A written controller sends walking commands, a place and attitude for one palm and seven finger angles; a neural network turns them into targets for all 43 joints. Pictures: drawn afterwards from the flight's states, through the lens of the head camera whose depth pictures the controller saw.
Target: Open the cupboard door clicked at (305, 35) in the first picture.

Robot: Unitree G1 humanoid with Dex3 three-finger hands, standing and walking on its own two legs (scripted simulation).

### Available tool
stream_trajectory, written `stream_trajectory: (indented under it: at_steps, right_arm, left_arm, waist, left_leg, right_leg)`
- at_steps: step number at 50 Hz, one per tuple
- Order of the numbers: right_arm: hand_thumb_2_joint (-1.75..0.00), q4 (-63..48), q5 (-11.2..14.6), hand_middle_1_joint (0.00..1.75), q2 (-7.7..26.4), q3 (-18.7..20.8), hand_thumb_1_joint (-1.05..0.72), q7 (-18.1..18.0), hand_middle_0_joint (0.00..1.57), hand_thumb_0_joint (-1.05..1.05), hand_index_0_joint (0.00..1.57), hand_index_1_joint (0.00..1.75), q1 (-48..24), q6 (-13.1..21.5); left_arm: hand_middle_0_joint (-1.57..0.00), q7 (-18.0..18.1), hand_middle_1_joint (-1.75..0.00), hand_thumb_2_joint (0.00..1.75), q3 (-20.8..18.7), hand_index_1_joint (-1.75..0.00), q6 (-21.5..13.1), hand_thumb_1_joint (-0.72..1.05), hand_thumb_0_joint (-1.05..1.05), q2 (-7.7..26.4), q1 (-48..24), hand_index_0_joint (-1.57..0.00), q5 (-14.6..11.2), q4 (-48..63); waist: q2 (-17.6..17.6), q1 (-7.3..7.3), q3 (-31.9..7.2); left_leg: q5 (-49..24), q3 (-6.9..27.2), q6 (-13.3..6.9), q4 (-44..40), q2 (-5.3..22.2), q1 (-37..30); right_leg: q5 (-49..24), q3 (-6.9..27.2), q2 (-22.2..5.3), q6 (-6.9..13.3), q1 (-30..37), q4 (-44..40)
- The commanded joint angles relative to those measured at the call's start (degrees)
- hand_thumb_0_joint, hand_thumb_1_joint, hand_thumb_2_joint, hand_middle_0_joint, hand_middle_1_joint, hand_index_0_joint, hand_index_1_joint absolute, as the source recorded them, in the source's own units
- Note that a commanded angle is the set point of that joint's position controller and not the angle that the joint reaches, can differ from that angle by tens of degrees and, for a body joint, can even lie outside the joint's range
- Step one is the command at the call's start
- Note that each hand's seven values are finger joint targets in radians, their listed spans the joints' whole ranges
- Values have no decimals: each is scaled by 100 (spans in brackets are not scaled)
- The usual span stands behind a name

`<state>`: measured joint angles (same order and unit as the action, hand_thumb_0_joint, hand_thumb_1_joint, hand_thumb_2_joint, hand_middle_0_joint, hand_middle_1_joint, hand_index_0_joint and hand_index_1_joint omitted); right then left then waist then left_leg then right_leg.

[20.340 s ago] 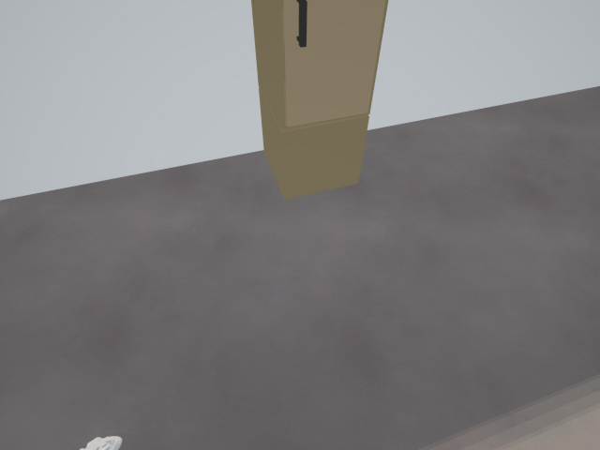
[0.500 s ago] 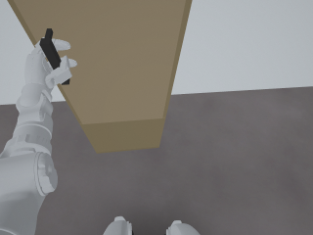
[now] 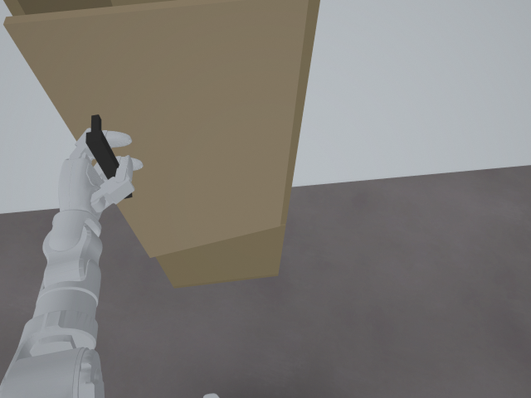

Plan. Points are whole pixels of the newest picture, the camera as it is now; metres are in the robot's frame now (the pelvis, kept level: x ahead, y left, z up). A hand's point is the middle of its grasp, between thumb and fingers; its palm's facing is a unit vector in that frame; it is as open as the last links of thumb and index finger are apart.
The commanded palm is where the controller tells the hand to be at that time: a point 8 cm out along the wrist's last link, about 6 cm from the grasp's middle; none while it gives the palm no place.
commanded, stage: pull the door open along its arc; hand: left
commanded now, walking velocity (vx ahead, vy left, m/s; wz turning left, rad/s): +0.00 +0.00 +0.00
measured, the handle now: (111, 159) +0.47 +0.23 +0.09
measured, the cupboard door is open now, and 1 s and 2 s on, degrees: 9 29 43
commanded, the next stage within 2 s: open thumb and fingers to let go in 1.24 s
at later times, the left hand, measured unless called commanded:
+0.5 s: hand (139, 182) +0.42 +0.18 +0.09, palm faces +0.56 -0.83 +0.02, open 5.5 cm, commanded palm +0.37 +0.21 +0.09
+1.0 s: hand (163, 234) +0.33 +0.13 +0.09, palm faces +0.44 -0.90 +0.04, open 6.0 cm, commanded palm +0.24 +0.16 +0.09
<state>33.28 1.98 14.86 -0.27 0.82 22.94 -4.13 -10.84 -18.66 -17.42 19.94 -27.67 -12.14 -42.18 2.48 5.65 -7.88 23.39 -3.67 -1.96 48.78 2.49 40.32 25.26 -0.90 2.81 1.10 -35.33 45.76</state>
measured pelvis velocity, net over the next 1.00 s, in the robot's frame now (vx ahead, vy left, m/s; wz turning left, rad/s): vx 0.00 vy -0.02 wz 0.04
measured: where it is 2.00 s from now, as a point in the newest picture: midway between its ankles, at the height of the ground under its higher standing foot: outside the picture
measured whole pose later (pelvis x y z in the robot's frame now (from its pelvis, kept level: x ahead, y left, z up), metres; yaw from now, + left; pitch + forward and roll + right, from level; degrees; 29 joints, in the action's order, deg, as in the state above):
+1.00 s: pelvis +0.00 -0.02 +0.01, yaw +2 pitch +9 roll +0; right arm 34.4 -1.7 13.5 1.8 2.4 17.3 -1.9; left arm 23.6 -1.8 -12.8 0.0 -2.3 -4.2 -12.2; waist 2.6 1.3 -7.4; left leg 21.5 -2.6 -0.5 43.3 1.2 30.8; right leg 25.3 -1.9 1.9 2.4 -26.4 42.7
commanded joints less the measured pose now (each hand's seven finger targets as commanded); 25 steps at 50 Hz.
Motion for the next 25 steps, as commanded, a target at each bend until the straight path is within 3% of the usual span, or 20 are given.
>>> stream_trajectory:
  at_steps: [1, 3, 4, 5, 8, 9, 10, 12, 15, 17, 18, 21, 25]
  right_arm:
    - [-90, -602, 32, 30, 838, 322, -90, -102, 20, 0, 20, 30, 9, 291]
    - [-90, -477, 12, 30, 852, 315, -90, -153, 20, 0, 20, 30, -10, 311]
    - [-90, -422, -45, 30, 646, 289, -90, -186, 20, 0, 20, 30, -256, 375]
    - [-90, -327, -97, 30, 645, 261, -90, -173, 20, 0, 20, 30, -245, 434]
    - [-90, -171, -296, 30, 650, 284, -90, -92, 20, 0, 20, 30, -195, 516]
    - [-90, -151, -342, 30, 630, 290, -90, -60, 20, 0, 20, 30, -204, 514]
    - [-90, -134, -371, 30, 633, 305, -90, -38, 20, 0, 20, 30, -186, 503]
    - [-90, -92, -405, 30, 634, 326, -90, -28, 20, 0, 20, 30, -191, 487]
    - [-90, -76, -402, 30, 575, 313, -90, -76, 20, 0, 20, 30, -307, 473]
    - [-90, -59, -426, 30, 547, 292, -90, -93, 20, 0, 20, 30, -384, 486]
    - [-90, -29, -454, 30, 556, 289, -90, -99, 20, 0, 20, 30, -360, 492]
    - [-90, 15, -504, 30, 532, 301, -90, -79, 20, 0, 20, 30, -335, 468]
    - [-90, 83, -534, 30, 538, 333, -90, -98, 20, 0, 20, 30, -214, 459]
  left_arm:
    - [-40, 75, -135, 90, -75, -135, -270, 90, 0, 996, -1259, -40, -140, 1778]
    - [-40, 217, -135, 90, 38, -135, -252, 90, 0, 976, -1765, -40, -13, 1760]
    - [-40, 1047, -135, 90, -743, -135, -190, 90, 0, 841, -2268, -40, -294, 1828]
    - [-40, 1480, -135, 90, -268, -135, -103, 90, 0, 363, -2378, -40, -100, 1525]
    - [-40, 2492, -135, 90, -258, -135, -135, 90, 0, 248, -2462, -40, 545, 1256]
    - [-40, 2682, -135, 90, -42, -135, -187, 90, 0, 111, -2538, -40, 808, 1283]
    - [-40, 2778, -135, 90, 136, -135, -239, 90, 0, 42, -2656, -40, 1022, 1294]
    - [-40, 2854, -135, 90, 322, -135, -367, 90, 0, -39, -2906, -40, 1203, 1312]
    - [-40, 3133, -135, 90, 225, -135, -377, 90, 0, -303, -3113, -40, 1008, 1018]
    - [-40, 3361, -135, 90, 75, -135, -382, 90, 0, -292, -3316, -40, 970, 937]
    - [-40, 3500, -135, 90, 36, -135, -383, 90, 0, -243, -3305, -40, 1042, 813]
    - [-40, 3702, -135, 90, 174, -135, -437, 90, 0, -273, -3388, -40, 1326, 648]
    - [-40, 3645, -135, 90, 194, -135, -563, 90, 0, -225, -3503, -40, 1367, 509]
  waist:
    - [-69, -200, -1741]
    - [36, -76, -1474]
    - [115, -536, -1556]
    - [97, -247, -1383]
    - [-122, -250, -1620]
    - [9, -209, -1836]
    - [92, -158, -1938]
    - [131, -99, -2122]
    - [-243, -93, -2002]
    - [-143, -126, -1931]
    - [-322, -97, -1907]
    - [-154, -41, -1816]
    - [-320, 47, -1891]
  left_leg:
    - [-2892, 354, -26, -385, -151, -1813]
    - [-2668, 391, -13, -369, -151, -1831]
    - [-2607, 409, 68, -406, -191, -1622]
    - [-2388, 443, 105, -398, -178, -1646]
    - [-2238, 512, 99, -259, -184, -1532]
    - [-2296, 511, 105, -226, -188, -1628]
    - [-2286, 521, 108, -183, -187, -1706]
    - [-2285, 542, 113, -138, -188, -1833]
    - [-2011, 529, 103, -185, -210, -1563]
    - [-1792, 465, 80, -218, -251, -1401]
    - [-1673, 491, 65, -217, -256, -1273]
    - [-1540, 448, 46, -244, -264, -1190]
    - [-1437, 390, -11, -238, -288, -1092]
  right_leg:
    - [-3321, -87, 90, -62, 810, -368]
    - [-3018, -78, 68, -44, 569, -396]
    - [-2794, -142, 36, -31, 632, -397]
    - [-2556, -171, 43, -54, 427, -365]
    - [-2264, -173, 8, -46, 230, -223]
    - [-2302, -158, -22, -38, 205, -155]
    - [-2289, -149, -31, -30, 135, -134]
    - [-2315, -118, -28, -12, 134, -134]
    - [-2210, -110, -8, -32, 298, -248]
    - [-2128, -67, -32, -44, 381, -330]
    - [-2036, -67, -17, -56, 403, -332]
    - [-1973, -29, -67, -60, 353, -373]
    - [-2072, 72, -89, -103, 505, -485]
